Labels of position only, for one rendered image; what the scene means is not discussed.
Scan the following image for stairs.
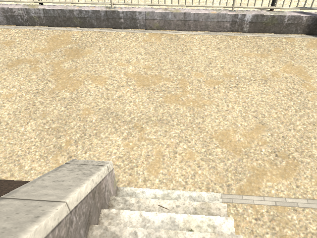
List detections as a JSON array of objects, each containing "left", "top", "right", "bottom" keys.
[{"left": 86, "top": 186, "right": 243, "bottom": 238}]

